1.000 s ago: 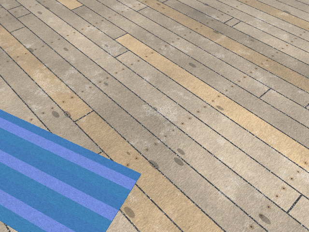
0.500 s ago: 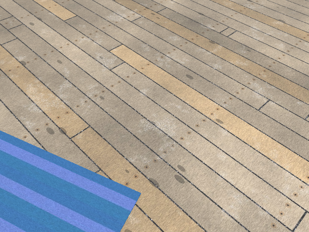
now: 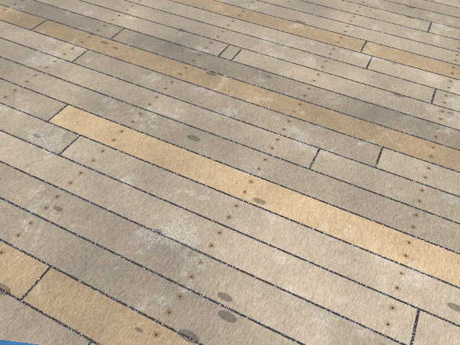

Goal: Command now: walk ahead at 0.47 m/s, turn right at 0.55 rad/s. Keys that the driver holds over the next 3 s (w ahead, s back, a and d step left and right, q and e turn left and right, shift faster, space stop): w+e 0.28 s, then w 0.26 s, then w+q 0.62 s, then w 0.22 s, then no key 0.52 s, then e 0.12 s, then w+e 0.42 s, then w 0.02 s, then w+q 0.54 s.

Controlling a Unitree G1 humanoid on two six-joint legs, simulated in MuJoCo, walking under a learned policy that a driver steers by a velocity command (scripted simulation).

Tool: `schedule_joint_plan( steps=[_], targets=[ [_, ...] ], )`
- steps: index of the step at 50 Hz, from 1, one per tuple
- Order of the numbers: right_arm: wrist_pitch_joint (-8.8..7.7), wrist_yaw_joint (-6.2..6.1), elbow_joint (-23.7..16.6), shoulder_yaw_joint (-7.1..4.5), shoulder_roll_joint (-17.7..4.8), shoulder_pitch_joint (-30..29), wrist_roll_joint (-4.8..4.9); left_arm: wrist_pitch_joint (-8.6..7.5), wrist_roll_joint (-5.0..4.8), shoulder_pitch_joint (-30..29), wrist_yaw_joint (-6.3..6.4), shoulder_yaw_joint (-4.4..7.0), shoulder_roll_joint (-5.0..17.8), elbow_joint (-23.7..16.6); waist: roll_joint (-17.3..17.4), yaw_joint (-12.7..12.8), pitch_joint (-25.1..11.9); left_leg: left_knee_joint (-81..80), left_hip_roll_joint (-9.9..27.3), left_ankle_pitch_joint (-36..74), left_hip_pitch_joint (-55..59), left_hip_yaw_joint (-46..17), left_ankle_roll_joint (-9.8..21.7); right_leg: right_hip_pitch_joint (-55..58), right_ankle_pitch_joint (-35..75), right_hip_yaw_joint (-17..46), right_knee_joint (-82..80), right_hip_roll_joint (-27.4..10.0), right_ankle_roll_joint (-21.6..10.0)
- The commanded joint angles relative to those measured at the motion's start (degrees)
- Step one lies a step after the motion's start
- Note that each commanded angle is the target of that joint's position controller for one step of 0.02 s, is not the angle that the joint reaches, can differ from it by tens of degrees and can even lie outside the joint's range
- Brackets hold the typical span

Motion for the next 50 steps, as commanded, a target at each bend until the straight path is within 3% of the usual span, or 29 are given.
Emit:
schedule_joint_plan(
  steps=[1,8,10,12,13,14,15,16,17,18,19,20,21,22,24,26,31,36,39,40,41,42,43,44,45,46,47,48,50],
  targets=[
    [-0.80,-0.71,-3.84,-1.82,-8.83,-2.18,-0.30,0.01,0.27,-1.22,-0.44,0.20,0.51,-4.19,5.93,1.30,5.26,-11.28,16.31,6.86,1.02,-8.94,8.17,-8.28,5.07,3.48,-5.73,-2.61,1.07],
    [0.69,-0.90,-5.31,-2.82,-11.68,1.54,0.88,-0.85,0.36,-13.87,-3.36,-1.06,-1.12,-9.73,4.51,-2.74,8.41,-10.35,16.50,14.32,7.80,1.10,7.05,-5.75,11.29,-4.78,-26.50,-1.56,-0.52],
    [1.52,-0.76,-5.67,-3.13,-12.59,1.96,1.54,-0.83,0.33,-15.10,-3.94,-0.90,-0.49,-11.22,5.43,-2.29,7.72,-6.95,16.80,24.23,11.02,2.93,6.36,-3.19,7.81,-7.36,-29.53,0.28,-1.94],
    [2.33,-0.96,-6.43,-3.69,-14.68,1.33,1.93,-0.52,0.37,-12.25,-4.03,0.28,1.96,-11.91,8.47,0.78,3.52,1.11,17.06,46.78,13.59,4.31,5.49,4.04,2.22,-10.52,-29.95,4.54,-4.29],
    [2.90,-1.13,-6.95,-3.96,-15.60,0.65,2.04,-0.29,0.13,-6.76,-3.90,1.40,4.12,-11.06,9.99,4.23,-0.11,8.99,16.72,55.13,13.96,4.86,5.01,10.56,-0.58,-11.53,-29.92,7.01,-5.79],
    [3.40,-1.22,-7.46,-4.01,-16.00,-0.33,2.45,-0.10,0.04,2.14,-3.43,3.10,7.08,-8.93,9.66,9.25,-4.93,20.12,15.19,55.58,10.35,5.81,3.53,23.01,1.89,-11.74,-33.71,9.56,-7.74],
    [3.06,-1.42,-8.25,-3.33,-14.59,0.05,1.96,0.50,0.51,11.38,-2.08,5.04,10.89,-6.40,6.34,13.57,-9.86,35.50,13.25,41.74,-2.92,5.43,1.12,41.36,3.41,-4.64,-35.47,6.96,-10.12],
    [1.41,-0.82,-11.69,-0.52,-5.51,5.18,0.31,0.41,0.60,9.95,-1.21,6.00,17.53,-7.03,-11.87,6.48,-15.70,60.98,1.39,-13.29,-30.89,3.43,-2.94,63.49,-0.94,28.46,-39.42,-10.85,-20.67],
    [-1.39,0.14,-12.45,-0.33,-8.08,2.70,2.19,-0.37,1.60,12.10,-1.38,4.15,13.40,-8.00,-5.54,8.69,-26.22,68.62,-0.52,-20.29,-35.98,-12.82,-1.94,65.29,-7.68,45.84,-49.58,-16.36,-23.67],
    [-2.17,0.68,-13.74,-1.11,-10.52,-3.89,4.70,-0.96,2.08,11.76,-1.72,3.10,9.22,-6.60,-1.67,10.25,-18.61,68.70,2.44,-16.32,-40.02,-13.90,-0.52,60.26,-5.44,35.80,-50.50,-14.04,-19.39],
    [-2.29,0.43,-14.42,-0.74,-9.83,-4.75,4.20,-1.62,1.35,7.58,-2.01,2.48,7.58,-6.43,1.99,7.12,-10.30,62.71,5.52,-11.44,-39.81,-13.17,0.24,49.67,-0.17,26.83,-50.45,-11.75,-16.71],
    [-1.73,-0.31,-13.47,-0.99,-9.87,-6.38,2.29,-1.99,1.29,2.81,-1.98,1.38,4.33,-7.02,4.79,5.22,-6.54,57.88,8.16,-8.47,-36.68,-12.59,0.56,41.52,3.99,19.75,-51.08,-8.38,-13.62],
    [-1.01,-0.28,-13.54,-1.29,-10.25,-3.58,1.97,-2.29,2.02,0.41,-1.82,1.10,4.19,-7.67,1.13,2.53,-4.93,56.08,9.27,-6.32,-32.49,-13.04,0.13,34.88,8.75,17.16,-52.46,-8.06,-14.42],
    [-0.18,-0.19,-13.06,-1.44,-10.47,-1.64,1.83,-2.60,2.22,-0.54,-1.80,1.07,3.99,-7.83,0.97,1.32,-4.18,54.49,10.00,-5.77,-30.02,-13.19,-0.32,31.26,10.32,15.73,-54.01,-7.15,-14.55],
    [1.00,-0.15,-13.01,-1.33,-9.25,-1.70,1.40,-3.31,1.78,-0.33,-1.44,1.25,4.85,-6.90,1.81,0.37,-2.30,49.78,10.44,-3.94,-29.20,-12.31,-1.46,26.94,11.89,11.41,-56.71,-5.81,-14.26],
    [1.65,-0.39,-14.56,-0.84,-7.91,-5.58,0.64,-3.70,1.72,1.42,-0.81,1.40,5.79,-5.76,1.86,1.29,0.22,43.58,10.41,1.31,-32.15,-11.48,-3.15,25.61,15.54,7.69,-58.25,-5.03,-14.00],
    [1.25,0.60,-16.05,0.10,-5.91,-12.80,1.54,-3.54,1.93,4.17,-0.11,1.25,6.46,-4.05,0.11,5.11,1.91,24.09,7.90,19.27,-31.11,-8.89,-2.49,28.49,12.09,-0.31,-59.09,-2.93,-9.92],
    [1.15,2.78,-19.17,0.02,-6.58,-18.51,2.49,-2.74,1.75,7.63,0.10,1.68,7.55,-1.61,-0.24,7.66,4.81,16.86,5.75,16.12,-36.10,-9.50,0.71,39.84,11.56,-1.40,-56.83,-8.15,-8.39],
    [1.33,3.74,-20.12,-0.66,-7.93,-15.90,2.05,-1.89,1.59,5.64,0.81,2.11,8.65,-1.72,-1.33,5.01,2.77,15.34,2.80,7.95,-32.10,-7.76,3.56,44.27,27.40,-3.83,-50.65,-9.39,-5.91],
    [1.57,3.61,-19.54,-1.42,-9.28,-12.06,1.79,-1.57,1.67,4.70,1.09,2.33,9.40,-2.09,-2.14,2.99,-0.35,15.66,0.52,5.97,-26.35,-5.81,4.61,44.71,37.98,-5.08,-45.31,-8.73,-4.91],
    [1.82,3.27,-17.88,-2.72,-11.23,-4.51,1.64,-1.09,1.61,3.58,1.39,2.19,9.29,-2.43,-1.34,-1.23,-4.82,14.09,-2.36,6.92,-16.08,-3.82,6.15,42.86,45.73,-7.72,-34.92,-6.57,-3.37],
    [2.15,2.59,-16.40,-4.24,-14.63,4.00,1.63,-1.07,2.20,4.50,1.94,1.48,7.83,-3.24,1.65,-4.73,-10.25,14.79,0.23,9.38,-0.67,-9.44,8.37,33.09,38.39,-9.59,-19.97,-4.33,-1.15],
    [1.99,2.27,-16.73,-5.71,-21.36,7.26,1.16,-2.40,3.15,11.47,1.38,-0.71,1.35,-5.94,16.46,-0.89,-17.76,11.96,15.09,2.25,21.78,-39.45,19.09,8.32,3.58,-8.18,3.63,5.56,3.02],
    [1.90,2.60,-17.00,-4.53,-17.18,9.40,1.79,-4.38,2.79,9.26,0.40,-0.99,3.29,-5.43,16.46,-2.98,-24.17,1.51,19.14,-5.25,29.23,-58.44,22.09,-2.34,-21.45,2.17,11.86,9.78,3.06],
    [2.05,2.47,-17.02,-3.60,-14.08,7.60,1.53,-5.47,0.56,4.20,-0.44,-0.09,6.81,-6.72,12.14,-4.00,-16.60,0.70,17.93,-7.67,25.13,-50.58,18.40,-8.14,-18.19,4.53,14.46,6.07,1.90],
    [2.21,2.29,-17.68,-3.27,-13.02,4.24,1.63,-6.08,0.45,0.60,-0.53,-0.48,6.49,-7.88,6.74,-2.80,-10.32,0.53,15.78,-4.40,16.26,-43.03,16.40,-8.14,-13.60,3.35,11.04,3.48,1.15],
    [2.48,2.27,-18.49,-2.73,-11.67,0.76,1.44,-6.10,1.72,-1.55,-0.13,-0.40,6.01,-8.11,2.04,-0.77,-5.31,-0.44,13.55,1.50,6.91,-37.05,15.08,-5.92,-10.50,2.32,5.75,1.47,1.03],
    [2.41,2.17,-19.45,-2.35,-10.88,-1.28,0.72,-5.57,2.38,-0.82,0.21,0.05,6.38,-8.43,3.77,1.54,-3.84,-1.51,12.24,7.96,0.32,-34.01,15.04,-1.56,-8.45,2.58,2.08,-0.10,1.35],
    [2.28,1.85,-20.25,-2.32,-10.62,-3.06,0.87,-4.25,2.92,1.34,0.56,0.26,5.77,-8.30,5.87,3.63,-3.34,-3.46,10.01,13.38,-5.20,-30.44,15.66,2.10,-7.19,2.02,-1.93,-0.70,2.77]
  ],
)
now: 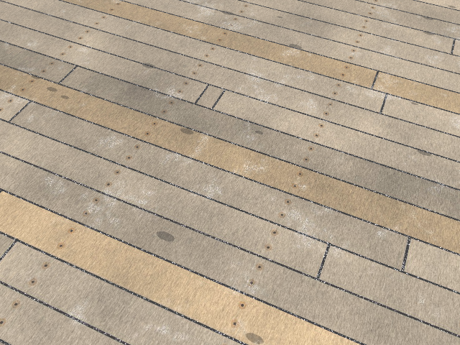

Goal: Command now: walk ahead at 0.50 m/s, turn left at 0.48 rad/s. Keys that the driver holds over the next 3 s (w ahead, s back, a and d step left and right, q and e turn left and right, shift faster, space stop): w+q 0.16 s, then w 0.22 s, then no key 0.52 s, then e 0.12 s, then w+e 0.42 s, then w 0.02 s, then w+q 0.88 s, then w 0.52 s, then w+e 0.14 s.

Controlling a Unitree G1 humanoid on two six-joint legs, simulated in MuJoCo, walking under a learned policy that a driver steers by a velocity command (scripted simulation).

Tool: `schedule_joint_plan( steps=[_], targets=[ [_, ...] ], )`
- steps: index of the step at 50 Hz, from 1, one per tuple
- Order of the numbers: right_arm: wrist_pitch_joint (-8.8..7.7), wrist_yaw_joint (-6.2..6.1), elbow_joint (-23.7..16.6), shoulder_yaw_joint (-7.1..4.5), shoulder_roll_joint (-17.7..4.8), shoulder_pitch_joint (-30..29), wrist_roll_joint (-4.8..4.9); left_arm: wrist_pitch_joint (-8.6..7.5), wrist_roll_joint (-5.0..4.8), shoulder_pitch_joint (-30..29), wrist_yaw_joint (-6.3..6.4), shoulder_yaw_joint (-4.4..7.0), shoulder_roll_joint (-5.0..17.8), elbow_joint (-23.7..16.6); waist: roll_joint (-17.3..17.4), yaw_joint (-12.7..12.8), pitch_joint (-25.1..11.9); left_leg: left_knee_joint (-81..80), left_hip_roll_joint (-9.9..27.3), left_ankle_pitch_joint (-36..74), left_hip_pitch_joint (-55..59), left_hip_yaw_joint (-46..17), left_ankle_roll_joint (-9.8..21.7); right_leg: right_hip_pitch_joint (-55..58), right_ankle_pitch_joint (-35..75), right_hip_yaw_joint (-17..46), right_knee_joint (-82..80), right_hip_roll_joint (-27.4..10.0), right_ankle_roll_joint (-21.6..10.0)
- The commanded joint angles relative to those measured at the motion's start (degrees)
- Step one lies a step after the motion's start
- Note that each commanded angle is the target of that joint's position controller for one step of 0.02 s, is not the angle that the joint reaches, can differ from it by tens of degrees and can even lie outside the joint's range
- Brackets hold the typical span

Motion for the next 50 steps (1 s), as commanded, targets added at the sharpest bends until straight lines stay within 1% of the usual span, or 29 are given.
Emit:
schedule_joint_plan(
  steps=[1,3,7,10,12,14,15,16,17,18,19,20,21,22,23,25,28,30,33,35,37,38,39,40,41,44,45,47,50],
  targets=[
    [-0.97,-0.79,-4.79,-1.83,-7.20,-1.21,0.00,0.33,0.90,1.97,0.78,2.01,5.96,-3.97,2.75,2.49,-5.65,-14.42,14.56,10.40,7.74,-19.09,11.28,-7.03,4.02,1.32,-4.14,-3.17,1.43],
    [-1.08,-1.55,-4.15,-2.29,-8.62,0.07,0.32,0.78,1.06,-0.87,1.11,1.60,5.06,-5.08,3.81,1.93,-3.94,-14.55,13.86,15.21,5.91,-16.32,11.49,-8.27,8.17,0.65,-10.98,-2.70,3.48],
    [-0.19,-2.63,-2.74,-2.53,-8.96,3.61,1.12,0.06,0.72,-10.00,0.53,0.79,2.93,-6.70,4.85,-1.83,-3.67,-12.55,10.27,10.61,6.47,-13.60,7.52,-5.10,22.50,-0.07,-29.17,0.81,4.21],
    [0.34,-2.90,-1.61,-2.50,-8.82,6.07,1.24,-0.73,-0.05,-13.84,-0.54,0.75,3.28,-7.37,5.93,-3.72,-3.39,-10.89,11.79,7.13,9.47,-15.97,6.90,-2.90,25.86,-0.29,-35.91,2.33,3.65],
    [0.67,-3.01,-0.76,-2.25,-7.97,7.47,1.19,-1.36,-0.03,-14.94,-1.25,1.06,4.17,-7.79,6.09,-4.18,-2.95,-8.42,13.51,6.63,13.45,-18.48,6.54,-2.94,24.28,0.12,-38.87,2.49,2.35],
    [1.02,-3.05,-0.41,-2.35,-8.18,7.30,0.88,-1.85,-0.11,-14.09,-1.56,1.56,5.21,-7.92,7.47,-3.34,-2.52,-6.13,15.11,9.18,16.55,-20.88,5.88,-1.58,19.35,-0.28,-40.44,2.77,0.57],
    [1.23,-3.00,-0.45,-2.42,-8.32,6.62,0.81,-2.06,-0.14,-12.06,-1.50,1.92,5.77,-7.58,8.28,-2.02,-2.83,-4.32,15.17,12.82,17.37,-21.19,5.34,1.11,17.25,-1.17,-41.66,3.23,-0.61],
    [1.30,-2.92,-0.83,-2.12,-7.51,5.77,0.83,-2.33,0.18,-7.55,-1.26,2.70,7.02,-6.40,8.08,0.53,-5.23,0.16,12.93,20.44,17.36,-19.50,4.04,8.16,18.01,-2.35,-43.95,3.98,-2.42],
    [1.09,-2.74,-1.83,-1.36,-5.77,4.46,0.42,-2.57,0.90,0.10,-0.86,3.52,9.13,-5.48,7.08,4.45,-11.67,10.60,10.39,20.89,12.75,-17.25,2.26,21.37,20.26,2.04,-41.31,-1.22,-5.84],
    [0.44,-2.82,-2.69,-0.28,-2.98,9.34,0.58,-2.36,1.62,9.11,-0.53,5.00,14.28,-4.05,-3.95,5.35,-20.82,30.09,3.17,8.14,-4.94,-10.92,-1.90,43.59,18.58,19.80,-39.68,-12.84,-14.16],
    [-0.14,-2.86,-2.29,0.32,-2.59,12.65,1.18,-1.58,-0.04,13.81,-1.06,5.08,13.03,-1.28,-16.80,5.65,-23.76,44.06,-0.62,-24.70,-18.87,-8.70,-4.29,51.02,6.78,39.12,-46.78,-20.25,-19.47],
    [-0.35,-2.73,-2.61,-0.75,-7.20,7.83,1.72,-1.21,-1.04,11.60,-0.92,3.74,8.82,-1.96,-10.08,6.75,-15.23,49.20,2.18,-24.02,-24.71,-11.33,-4.39,45.34,2.90,36.96,-48.71,-19.19,-17.25],
    [-0.22,-2.73,-3.76,-0.96,-7.96,2.33,1.35,-0.63,-0.33,7.31,-0.62,2.98,7.05,-2.89,-5.08,6.19,-8.96,49.73,4.29,-19.98,-24.54,-9.44,-4.78,37.33,12.02,28.03,-48.61,-17.21,-15.10],
    [-0.15,-2.71,-4.84,-0.94,-7.32,-1.10,0.14,-0.32,0.41,3.85,-0.69,2.24,5.70,-3.23,-1.34,4.50,-4.91,46.49,5.98,-17.34,-22.41,-7.41,-5.12,29.27,24.46,21.44,-49.38,-14.70,-13.94],
    [0.07,-2.65,-5.09,-1.17,-6.82,-1.28,-0.54,-0.41,0.63,1.97,-0.83,1.77,4.71,-3.31,-1.73,2.54,-4.24,43.03,7.76,-16.56,-19.24,-6.66,-5.63,24.70,36.48,16.92,-49.19,-13.05,-13.58],
    [0.69,-2.44,-4.02,-0.56,-3.89,1.59,-0.18,-0.48,0.57,0.10,-1.00,1.32,3.92,-2.27,-4.13,-0.03,-4.67,35.56,8.62,-15.62,-13.97,-4.80,-6.74,19.89,46.86,10.08,-50.14,-9.70,-12.57],
    [1.14,-2.71,-3.88,0.62,-1.04,0.74,-0.38,0.21,0.28,-1.55,-0.36,2.01,7.01,-0.80,-5.59,-0.65,-7.02,22.19,8.13,-8.30,-7.16,-1.96,-7.81,16.43,54.06,3.62,-50.95,-7.93,-12.26],
    [1.30,-2.64,-3.67,0.61,-1.36,-1.35,-0.30,1.00,-0.06,-0.65,-0.03,2.36,8.19,0.34,-5.62,0.46,-8.87,16.04,7.33,-0.95,-3.35,-1.07,-7.71,16.73,51.91,1.76,-51.18,-7.44,-11.51],
    [1.58,-2.43,-4.67,0.15,-2.35,-5.63,-0.18,1.91,-0.71,1.36,0.13,2.11,7.84,2.15,-5.39,2.15,-8.42,9.85,6.65,3.27,-1.90,-1.40,-6.80,19.13,45.12,1.97,-49.82,-7.86,-10.46],
    [1.45,-2.21,-5.28,-0.24,-2.75,-6.90,-0.40,2.45,-1.03,1.03,0.20,2.00,7.81,2.74,-5.37,1.85,-7.46,5.06,6.15,3.86,-0.02,-1.22,-5.47,19.69,39.76,3.02,-47.65,-8.20,-9.47],
    [1.18,-2.29,-4.70,-0.87,-3.45,-5.28,-0.98,2.66,-1.30,1.15,0.24,1.48,6.48,3.35,-4.07,0.48,-7.25,-3.81,5.71,11.48,7.02,-0.93,-3.34,18.54,31.16,3.26,-43.69,-5.86,-6.51],
    [1.13,-2.80,-5.12,-1.49,-6.25,-4.43,-1.58,2.26,-0.15,2.99,0.23,0.84,4.62,3.48,-0.44,1.12,-9.25,-3.16,11.18,28.45,13.77,-6.06,-1.50,15.87,24.28,1.71,-39.92,-3.05,-3.56],
    [1.59,-3.28,-6.11,-1.59,-7.89,-5.18,-2.33,1.69,1.06,9.87,0.01,-0.15,1.58,4.32,7.22,4.68,-13.27,0.78,19.41,40.98,24.02,-13.62,4.51,7.92,7.36,-0.94,-34.93,0.96,-0.22],
    [2.23,-3.26,-5.54,-0.47,-2.91,-4.88,-1.89,2.07,0.86,10.01,0.22,-0.79,0.67,5.13,10.63,3.22,-16.11,0.42,22.46,37.95,23.40,-16.44,8.80,8.18,-3.55,-1.10,-32.38,0.66,1.75],
    [2.59,-2.89,-5.28,0.26,-0.73,-5.84,-1.29,2.87,0.62,7.25,0.31,-0.50,2.25,4.53,9.93,2.83,-14.08,-0.73,21.01,30.93,20.60,-16.61,8.55,8.09,-4.88,-0.91,-33.06,0.23,2.57],
    [3.14,-1.84,-5.78,-0.14,-2.68,-11.22,-0.84,5.84,1.09,5.21,0.90,-0.12,4.21,4.70,6.60,4.09,-7.67,-2.29,13.60,4.98,7.94,-9.93,1.35,13.67,4.55,-1.18,-41.40,-0.06,2.14],
    [3.02,-1.62,-5.99,-0.21,-2.77,-11.32,-0.81,6.22,0.91,4.54,0.94,0.17,5.32,5.25,4.20,3.04,-4.40,-1.66,10.92,2.58,7.27,-7.20,-0.49,11.86,3.91,-1.50,-41.10,0.40,1.64],
    [2.33,-1.83,-5.33,-0.38,-2.83,-10.15,-1.27,6.23,0.43,3.60,1.16,-0.12,4.51,5.50,3.41,2.36,-4.84,0.30,10.56,9.87,10.06,-5.85,-0.94,11.92,8.15,-0.51,-40.85,0.10,1.22],
    [2.61,-3.54,-4.78,-1.78,-5.52,-7.62,-1.01,5.69,-0.37,1.28,1.63,0.54,6.20,4.18,3.94,0.99,-8.56,3.29,13.81,26.74,16.67,-6.47,2.10,9.81,14.09,0.21,-35.89,0.65,1.36]
  ],
)
Over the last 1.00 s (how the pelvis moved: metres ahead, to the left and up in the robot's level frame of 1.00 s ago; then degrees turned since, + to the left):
0.59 -0.06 -0.01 -4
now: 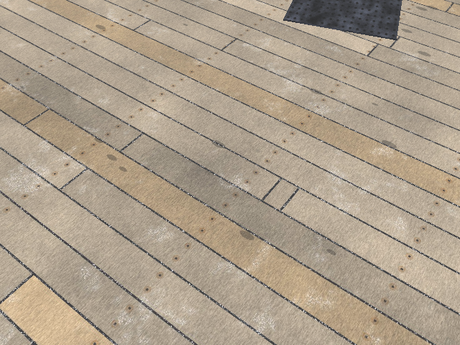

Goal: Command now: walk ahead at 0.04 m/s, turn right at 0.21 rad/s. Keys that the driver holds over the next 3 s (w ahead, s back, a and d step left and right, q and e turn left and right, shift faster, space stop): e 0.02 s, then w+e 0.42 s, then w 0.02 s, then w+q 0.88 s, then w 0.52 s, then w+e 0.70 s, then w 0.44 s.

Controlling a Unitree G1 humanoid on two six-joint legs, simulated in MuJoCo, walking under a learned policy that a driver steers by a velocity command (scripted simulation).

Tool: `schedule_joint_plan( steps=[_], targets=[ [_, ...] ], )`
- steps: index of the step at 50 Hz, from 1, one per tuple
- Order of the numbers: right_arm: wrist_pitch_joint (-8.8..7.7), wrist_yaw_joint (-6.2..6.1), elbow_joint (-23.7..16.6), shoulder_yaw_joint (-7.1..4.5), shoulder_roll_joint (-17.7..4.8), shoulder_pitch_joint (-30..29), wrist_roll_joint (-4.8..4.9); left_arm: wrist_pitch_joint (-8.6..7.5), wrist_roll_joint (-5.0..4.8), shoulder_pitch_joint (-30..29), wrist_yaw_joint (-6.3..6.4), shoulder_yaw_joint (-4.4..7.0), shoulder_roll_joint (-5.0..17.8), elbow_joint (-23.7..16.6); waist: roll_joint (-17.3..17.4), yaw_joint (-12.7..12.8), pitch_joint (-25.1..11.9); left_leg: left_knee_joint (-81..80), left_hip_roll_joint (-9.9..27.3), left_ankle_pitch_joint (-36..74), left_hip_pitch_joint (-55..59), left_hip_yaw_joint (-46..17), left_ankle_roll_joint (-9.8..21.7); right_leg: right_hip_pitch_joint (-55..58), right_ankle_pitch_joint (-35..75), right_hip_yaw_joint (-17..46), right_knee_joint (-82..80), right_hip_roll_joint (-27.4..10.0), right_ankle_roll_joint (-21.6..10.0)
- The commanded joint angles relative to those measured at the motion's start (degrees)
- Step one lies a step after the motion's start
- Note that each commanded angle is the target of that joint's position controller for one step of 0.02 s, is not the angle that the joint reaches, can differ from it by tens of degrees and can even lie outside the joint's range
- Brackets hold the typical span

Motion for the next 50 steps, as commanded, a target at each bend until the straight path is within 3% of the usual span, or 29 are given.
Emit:
schedule_joint_plan(
  steps=[1,3,5,6,9,11,13,14,15,16,17,18,19,20,22,28,33,36,38,40,41,42,43,44,45,46,47,48,50],
  targets=[
    [-0.13,-1.85,-3.06,-3.97,-10.96,2.82,0.22,-0.59,-0.73,0.29,0.62,2.37,8.31,-3.52,4.68,-2.19,-8.34,-1.84,11.18,35.66,18.93,-9.84,7.20,-10.06,16.34,1.21,2.64,-0.57,-0.93],
    [0.92,-2.60,-2.23,-4.27,-10.75,5.79,0.60,0.22,-0.97,-0.07,0.53,2.22,6.16,-4.20,8.43,-3.00,-10.36,-7.32,17.17,20.98,20.86,-15.76,10.53,-14.25,1.24,-1.66,8.80,1.13,-0.54],
    [0.50,-2.87,-1.33,-5.18,-12.96,9.64,0.48,1.23,-1.08,-3.60,-0.12,2.96,6.98,-5.85,9.46,-6.10,-6.32,-16.40,23.70,-7.85,17.03,-25.48,14.22,-21.63,-13.17,-1.16,25.30,-0.61,-1.65],
    [-0.39,-2.80,-0.88,-5.36,-13.64,9.18,0.27,1.40,-1.54,-5.00,-0.43,3.26,6.70,-6.99,8.14,-5.49,-3.27,-19.90,24.80,-18.47,14.11,-27.28,14.15,-24.69,-13.60,0.52,29.12,-2.52,-2.51],
    [-1.94,-2.20,-1.18,-5.49,-13.28,0.03,2.19,1.31,-1.38,-1.70,-0.58,3.66,6.32,-6.06,8.95,-0.45,-0.46,-24.16,19.94,-18.81,4.36,-15.26,8.03,-15.80,-7.98,-0.83,19.83,-4.33,-4.35],
    [-1.86,-1.39,-1.10,-5.79,-13.64,-3.19,2.41,0.98,-1.06,2.97,-1.12,4.04,6.03,-3.59,8.54,2.12,-2.24,-22.33,15.70,-14.38,-0.52,-6.05,5.70,-4.21,-0.75,-5.34,11.59,-1.67,-5.05],
    [-1.50,-1.06,-0.68,-5.55,-12.40,-4.37,2.50,1.02,-0.99,10.53,-1.59,4.55,5.79,-0.09,5.68,5.17,-3.05,-15.75,13.69,-19.25,-4.78,-0.24,3.93,5.36,6.38,-9.92,3.69,1.65,-5.62],
    [-1.31,-1.01,-0.56,-5.03,-10.21,-4.48,2.13,0.97,-0.87,14.70,-1.56,4.95,6.11,2.04,1.73,6.21,-1.81,-7.94,11.46,-22.61,-8.25,3.11,2.08,8.76,3.71,-10.22,0.66,3.46,-6.60],
    [-1.15,-0.38,-0.90,-4.00,-6.38,-4.45,1.58,0.56,-0.87,18.93,-0.96,5.78,8.91,2.81,-9.53,6.90,-0.18,12.06,7.19,-23.65,-16.96,8.25,-1.43,12.55,-7.80,4.28,-8.41,-4.22,-10.58],
    [-1.63,-0.11,-3.11,-3.17,-3.97,-5.53,1.25,-1.19,-0.55,16.36,-0.95,5.65,14.82,-1.23,-15.35,4.40,3.07,28.43,1.49,-23.20,-31.36,2.41,-3.05,11.78,-21.49,34.00,-19.37,-17.02,-17.88],
    [-3.03,0.03,-5.11,-3.69,-7.47,-7.96,3.52,-2.69,0.72,12.14,-1.44,6.16,16.10,-3.64,-12.02,4.09,4.42,31.94,2.37,-19.49,-35.77,-5.78,-1.41,7.65,-34.63,46.58,-29.04,-21.54,-23.15],
    [-4.22,0.01,-4.42,-4.61,-11.55,-7.31,4.43,-3.80,0.17,7.34,-1.23,5.40,14.27,-4.79,-9.30,1.32,8.04,31.59,4.63,-11.99,-37.36,-7.11,-0.72,6.26,-30.57,43.25,-29.03,-20.98,-20.91],
    [-4.89,-0.20,-2.50,-5.21,-13.14,-4.77,2.93,-4.10,-0.26,5.39,-0.92,4.62,11.85,-5.36,-7.40,-0.34,7.71,29.38,5.97,-5.45,-35.12,-6.94,-0.79,6.03,-20.12,35.38,-25.82,-18.14,-17.69],
    [-5.14,-0.54,-0.82,-5.31,-12.72,-3.62,1.23,-3.95,-0.33,4.76,-0.66,4.25,11.01,-5.61,-5.75,-0.84,6.47,26.12,6.33,-1.04,-31.01,-6.52,-1.37,4.73,-12.01,28.51,-24.59,-14.72,-15.27],
    [-5.46,-0.12,-0.27,-5.18,-11.44,-5.00,0.29,-4.13,-0.56,8.70,-0.13,3.80,9.49,-5.05,-3.72,0.27,4.14,20.68,5.11,6.19,-26.35,-5.44,-2.41,6.51,2.85,20.57,-23.95,-11.27,-13.28],
    [-4.56,1.34,-0.15,-3.67,-7.04,-9.19,1.98,-4.49,-0.36,14.81,0.69,3.22,7.54,-2.40,-6.11,2.50,3.19,7.60,3.72,19.39,-23.33,-2.28,-2.90,11.28,19.74,7.89,-24.31,-8.35,-10.13],
    [-5.05,3.61,-2.44,-2.23,-5.73,-16.14,2.80,-4.32,-0.10,16.91,0.68,3.26,8.07,-0.85,-4.97,4.96,7.66,-0.57,3.43,20.39,-22.67,0.27,-0.72,13.54,23.38,3.57,-25.28,-10.31,-10.15],
    [-5.58,4.91,-3.51,-1.70,-5.67,-17.85,2.89,-3.89,-0.24,16.88,0.64,3.52,8.88,-0.20,-4.63,4.58,8.15,-3.67,1.73,16.16,-20.97,2.25,1.79,17.38,35.86,0.91,-22.42,-11.89,-10.34],
    [-5.61,5.08,-3.17,-2.37,-7.52,-14.76,2.59,-3.64,-0.17,15.91,1.10,3.87,10.16,-0.50,-6.50,2.04,3.68,-3.52,-1.88,11.61,-14.30,4.52,4.24,20.47,61.08,-1.45,-15.43,-12.00,-9.15],
    [-5.12,4.37,0.03,-4.22,-11.47,-2.02,2.54,-2.79,0.34,14.27,1.68,4.15,11.47,-1.10,-7.82,-4.71,-5.24,-3.99,-5.63,10.32,1.07,6.06,7.10,20.89,79.51,-3.69,1.07,-10.82,-7.23],
    [-4.68,3.52,2.12,-5.25,-13.73,7.80,2.52,-2.98,0.59,12.05,1.74,4.15,12.04,-2.14,-6.55,-9.96,-10.54,-4.14,-1.90,13.56,19.22,0.11,9.80,8.98,72.99,-4.30,14.24,-9.95,-5.60],
    [-4.33,2.79,3.16,-6.33,-18.82,16.26,1.22,-4.06,1.72,15.58,1.10,2.45,6.07,-4.52,7.06,-8.61,-20.25,-1.67,14.28,12.03,45.25,-26.25,19.38,-16.05,32.83,-4.12,39.28,-1.50,-1.43],
    [-4.31,2.74,4.56,-5.56,-16.22,17.33,1.90,-6.21,0.46,17.85,-0.04,1.36,5.04,-3.90,11.84,-7.88,-27.24,-11.09,22.14,2.71,53.07,-49.24,25.27,-28.53,-8.47,4.56,51.66,5.88,-0.46],
    [-3.87,1.98,4.51,-5.07,-13.41,14.75,2.01,-7.78,-2.08,9.66,-0.76,2.76,9.84,-6.20,8.03,-9.48,-18.12,-13.90,18.61,-3.18,46.76,-41.61,20.77,-34.92,-4.85,7.62,53.12,1.74,-1.71],
    [-3.79,1.62,3.47,-4.54,-12.03,10.33,2.19,-8.79,-2.70,4.29,-0.89,2.63,10.46,-8.29,3.53,-8.08,-10.17,-16.11,16.33,-2.20,36.06,-33.72,18.17,-35.44,0.16,6.47,48.49,-1.16,-2.62],
    [-3.90,1.60,2.61,-4.09,-11.28,6.85,1.94,-9.14,-1.62,2.34,-0.53,2.80,9.91,-8.70,-1.68,-5.29,-4.87,-18.29,13.97,2.59,25.34,-29.50,16.78,-32.55,2.64,5.05,43.39,-2.62,-2.63],
    [-4.09,1.52,1.79,-3.67,-10.68,4.73,1.22,-8.72,-0.39,2.77,-0.16,3.29,9.74,-8.82,-2.38,-2.77,-1.80,-20.15,11.98,7.58,17.54,-25.99,16.33,-28.92,4.16,4.58,40.31,-3.95,-2.17],
    [-4.22,1.48,1.36,-3.58,-10.51,4.27,0.93,-8.14,0.23,3.57,-0.13,3.35,9.26,-9.10,-0.23,-1.31,-0.52,-20.95,10.60,14.63,11.77,-23.66,16.61,-25.55,4.01,4.29,38.80,-4.54,-1.70],
    [-4.22,1.13,1.12,-3.71,-10.73,3.08,1.66,-6.82,0.45,5.74,0.01,3.15,7.48,-9.69,2.17,0.84,-0.15,-22.69,9.44,13.75,5.26,-20.50,16.97,-23.51,4.50,3.20,32.02,-5.65,0.37]
  ],
)
Over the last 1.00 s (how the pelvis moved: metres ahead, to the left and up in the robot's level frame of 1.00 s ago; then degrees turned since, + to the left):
0.41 0.02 0.00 10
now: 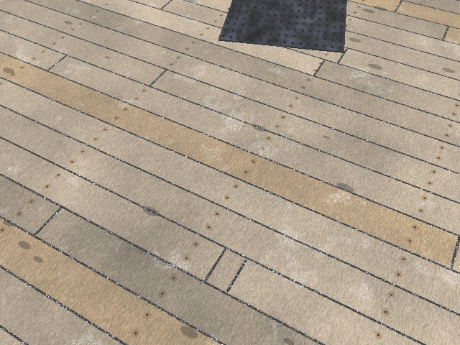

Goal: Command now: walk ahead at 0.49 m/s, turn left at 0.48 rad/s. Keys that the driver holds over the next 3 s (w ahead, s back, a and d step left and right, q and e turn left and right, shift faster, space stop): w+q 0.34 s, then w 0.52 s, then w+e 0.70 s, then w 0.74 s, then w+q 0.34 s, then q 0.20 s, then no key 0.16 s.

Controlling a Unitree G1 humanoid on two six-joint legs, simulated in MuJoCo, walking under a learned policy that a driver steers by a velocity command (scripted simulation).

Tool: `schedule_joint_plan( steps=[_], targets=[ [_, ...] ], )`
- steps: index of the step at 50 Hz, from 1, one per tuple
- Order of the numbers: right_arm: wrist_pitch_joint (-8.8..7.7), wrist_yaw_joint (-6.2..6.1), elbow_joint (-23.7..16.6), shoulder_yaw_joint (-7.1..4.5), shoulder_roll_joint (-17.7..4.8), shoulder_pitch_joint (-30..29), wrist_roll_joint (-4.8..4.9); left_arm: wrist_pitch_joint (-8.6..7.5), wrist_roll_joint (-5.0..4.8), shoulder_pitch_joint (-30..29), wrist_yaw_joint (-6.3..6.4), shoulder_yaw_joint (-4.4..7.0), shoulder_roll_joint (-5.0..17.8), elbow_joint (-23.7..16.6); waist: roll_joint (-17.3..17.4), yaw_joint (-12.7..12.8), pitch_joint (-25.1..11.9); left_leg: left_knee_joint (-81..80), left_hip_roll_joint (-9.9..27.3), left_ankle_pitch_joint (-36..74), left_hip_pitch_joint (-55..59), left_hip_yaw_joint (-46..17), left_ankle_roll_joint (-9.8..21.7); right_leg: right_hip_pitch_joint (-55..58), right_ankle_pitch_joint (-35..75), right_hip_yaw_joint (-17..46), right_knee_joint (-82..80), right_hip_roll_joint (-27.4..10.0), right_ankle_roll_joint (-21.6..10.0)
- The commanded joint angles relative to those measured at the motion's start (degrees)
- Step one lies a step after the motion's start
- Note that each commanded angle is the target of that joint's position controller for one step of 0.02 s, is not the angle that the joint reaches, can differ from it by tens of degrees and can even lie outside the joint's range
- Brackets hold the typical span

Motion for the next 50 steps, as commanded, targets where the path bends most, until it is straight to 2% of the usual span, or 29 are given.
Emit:
schedule_joint_plan(
  steps=[1,3,5,8,11,12,13,14,15,16,17,18,19,20,22,25,28,34,36,38,39,40,41,42,44,45,47,49,50],
  targets=[
    [-1.13,-0.87,-5.22,-1.65,-7.37,-3.84,0.33,0.39,0.85,2.32,0.54,1.84,5.71,-4.69,2.73,2.96,-1.58,-12.15,15.29,9.46,-3.57,-15.65,13.03,-2.80,4.04,-0.65,-8.29,-2.46,2.46],
    [-1.03,-1.35,-5.17,-2.22,-8.98,-2.43,0.65,0.52,1.30,-2.93,0.65,1.15,4.05,-6.69,3.00,1.26,-0.77,-11.57,12.34,9.03,-7.64,-12.20,10.91,0.10,13.13,-2.05,-19.02,-1.10,3.31],
    [-0.47,-1.73,-4.45,-2.59,-9.86,0.92,1.09,0.13,1.00,-8.42,0.33,0.64,2.90,-8.10,3.44,-1.66,-1.61,-9.83,10.82,5.92,-7.96,-11.44,8.71,4.09,22.93,-2.59,-29.28,1.58,3.61],
    [0.42,-2.10,-3.47,-2.55,-9.57,4.86,1.74,-0.14,-0.40,-12.13,-0.28,1.21,4.77,-9.62,5.02,-3.28,-2.91,-6.10,12.67,0.44,-2.22,-16.09,7.28,5.50,24.90,-0.54,-36.13,3.25,3.64],
    [1.03,-2.34,-3.74,-2.60,-9.35,5.21,1.39,-0.69,-0.87,-10.64,-0.75,2.54,7.64,-10.12,6.84,-1.31,-3.97,0.57,15.09,-2.60,3.42,-22.10,5.20,8.30,17.74,0.93,-39.35,3.24,1.58],
    [1.16,-2.31,-4.12,-2.41,-8.68,4.51,1.14,-0.93,-0.95,-7.02,-0.72,3.11,8.27,-9.39,7.14,1.01,-4.88,3.94,14.29,-2.27,3.15,-22.36,4.01,13.01,15.96,0.25,-41.11,3.20,0.14],
    [1.01,-2.08,-4.47,-1.58,-6.26,4.88,0.71,-1.23,-0.33,-1.49,-0.39,3.94,10.00,-8.62,6.11,3.78,-8.54,11.92,11.40,-1.86,0.74,-20.30,2.10,22.26,14.49,1.55,-41.64,0.65,-2.21],
    [0.75,-1.79,-5.59,-0.04,-1.81,6.37,-0.51,-1.16,0.49,7.18,0.16,4.82,13.54,-8.04,-2.39,6.45,-16.97,29.40,6.92,-13.00,-6.35,-13.92,-0.46,36.67,11.41,12.15,-41.28,-10.46,-5.96],
    [0.09,-1.60,-7.68,0.51,-0.99,13.29,1.77,-0.23,1.05,10.32,-0.45,5.69,17.17,-5.82,-23.02,2.53,-22.01,46.00,2.65,-28.57,-25.04,-8.10,-2.69,49.12,-5.08,40.03,-48.47,-21.15,-14.30],
    [0.37,-1.96,-5.86,-0.70,-7.14,11.70,2.41,-0.05,0.54,8.10,-0.68,4.43,11.07,-7.42,-13.25,4.20,-16.86,53.31,6.91,-24.24,-30.51,-10.02,-3.48,45.79,-15.08,40.36,-50.69,-19.70,-12.94],
    [0.75,-1.94,-6.73,-1.44,-9.41,5.76,1.84,0.28,0.19,5.87,-0.41,3.60,8.39,-7.74,-7.48,5.46,-10.36,54.79,8.40,-18.72,-31.96,-8.44,-3.84,39.70,-11.20,30.24,-50.81,-17.35,-10.78],
    [0.98,-2.01,-7.13,-1.34,-8.40,3.29,1.05,0.47,0.67,3.48,-0.49,3.08,7.60,-7.68,-3.12,4.44,-7.24,53.35,10.09,-14.51,-29.46,-7.39,-4.25,33.27,-2.34,23.44,-51.44,-14.57,-10.07],
    [0.93,-1.83,-7.69,-1.36,-7.31,1.92,0.62,0.61,0.84,2.08,-0.59,2.75,6.57,-6.93,-3.05,3.39,-4.37,50.50,11.28,-12.05,-28.32,-7.56,-4.44,28.74,3.60,18.89,-52.63,-12.41,-10.49],
    [1.07,-1.51,-7.77,-1.30,-6.16,2.15,0.92,0.45,1.02,1.45,-0.65,2.50,5.97,-6.45,-4.41,2.18,-3.14,48.38,12.39,-10.92,-25.60,-7.27,-4.39,25.39,7.25,14.79,-54.06,-10.60,-10.22],
    [1.50,-1.28,-7.45,-0.94,-4.23,2.77,1.12,-0.10,0.43,1.52,-0.95,2.56,5.58,-5.22,-5.42,1.17,-2.77,44.82,12.40,-10.02,-23.63,-6.08,-4.60,23.14,11.30,10.58,-56.43,-9.46,-11.45],
    [1.48,-1.09,-8.47,-0.26,-2.84,-1.24,0.16,-0.42,-0.19,2.68,-1.02,3.28,7.53,-3.32,-3.44,1.17,-1.78,35.56,13.08,-5.82,-25.86,-5.51,-5.09,24.49,18.39,6.69,-58.47,-10.28,-13.25],
    [0.68,-0.20,-9.00,0.57,-1.77,-6.39,0.05,0.32,-0.78,3.25,-0.75,3.59,8.81,-1.93,-2.93,2.52,-1.10,23.73,13.47,2.59,-23.25,-2.55,-5.18,24.61,20.60,1.43,-59.46,-8.78,-12.19],
    [-0.23,0.88,-11.51,0.60,-2.98,-14.91,0.81,1.80,-1.95,8.24,-0.63,4.17,11.16,1.91,-4.01,4.58,1.02,11.65,11.37,4.06,-18.54,0.15,-3.20,28.93,21.84,-0.68,-57.99,-10.87,-10.64],
    [-0.45,1.03,-11.39,-0.01,-4.43,-13.32,0.61,2.44,-2.20,7.75,-0.37,4.39,11.96,2.66,-4.71,2.53,-0.10,8.95,10.00,1.14,-14.10,1.33,-1.34,31.12,29.48,-1.32,-54.40,-11.48,-9.48],
    [-0.38,0.39,-7.36,-2.21,-8.09,-0.67,0.02,2.90,-2.16,7.18,0.03,3.83,11.05,3.00,-3.46,-4.17,-8.09,5.97,7.08,3.08,5.61,3.82,1.42,27.43,43.09,-5.95,-39.11,-7.41,-6.66],
    [-0.07,-0.42,-5.32,-3.60,-12.38,9.82,-0.43,2.75,-0.69,6.84,0.26,2.49,8.29,1.52,2.55,-8.31,-16.00,7.43,16.99,4.06,22.47,-7.64,4.89,15.85,28.83,-8.42,-21.71,-4.36,-4.07],
    [0.11,-0.43,-4.61,-4.15,-17.20,11.46,-0.62,1.67,-0.34,13.00,-0.11,0.38,1.61,-0.07,17.49,-4.06,-22.01,0.68,29.69,-7.73,38.22,-35.18,14.10,-6.16,-10.54,-6.24,-2.10,5.97,-0.71],
    [0.01,-0.36,-4.72,-2.85,-11.84,11.47,0.19,0.58,-1.54,9.65,-0.42,1.70,7.40,0.77,11.95,-6.56,-21.11,-3.96,29.55,-16.12,36.30,-39.96,13.83,-13.02,-13.89,1.30,5.09,3.93,-1.12],
    [-0.26,-0.32,-4.90,-1.96,-9.76,7.76,0.29,-0.02,-2.74,4.90,-0.68,2.45,9.84,-0.93,10.06,-5.74,-12.90,-4.91,27.70,-14.33,29.77,-31.89,11.41,-16.69,-8.93,0.48,5.73,1.24,-2.01],
    [-0.52,-0.05,-5.32,-0.81,-5.96,1.15,-0.35,0.23,-1.23,1.54,-0.21,2.44,8.60,-1.04,4.29,-2.30,-5.60,-7.81,23.14,-4.46,16.18,-20.49,8.69,-12.70,0.20,-0.77,0.07,-2.74,-1.88],
    [-0.97,0.06,-5.34,-0.59,-5.21,0.11,-1.07,0.80,-1.11,3.09,-0.44,2.49,7.98,-0.74,6.63,-0.46,-5.18,-8.72,22.39,2.81,12.00,-16.97,8.32,-8.69,2.41,-0.01,-1.30,-3.97,-1.69],
    [-1.95,0.08,-4.21,-0.89,-5.09,-0.84,-0.92,2.40,-1.56,4.92,-0.48,2.23,6.04,0.14,6.16,1.18,-4.71,-12.24,21.97,3.93,7.49,-12.72,8.83,-5.70,4.52,0.50,-3.20,-4.53,-0.77],
    [-2.83,-0.21,-2.76,-1.13,-5.54,0.27,-1.23,3.47,-1.53,2.83,-0.17,2.16,5.33,-0.40,4.66,0.85,-1.97,-13.69,21.49,10.03,5.60,-7.25,8.32,-7.77,8.13,1.79,-5.78,-3.82,-0.16],
    [-2.85,-0.53,-2.02,-1.45,-6.80,0.32,-1.37,3.54,-1.46,1.62,-0.18,2.06,4.77,-1.23,5.15,1.11,-1.45,-14.18,22.11,10.58,6.30,-5.85,8.36,-9.61,11.36,2.53,-8.87,-3.58,0.36]
  ],
)
Over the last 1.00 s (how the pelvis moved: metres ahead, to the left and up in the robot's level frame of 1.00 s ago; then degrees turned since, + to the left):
0.35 -0.12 0.01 -5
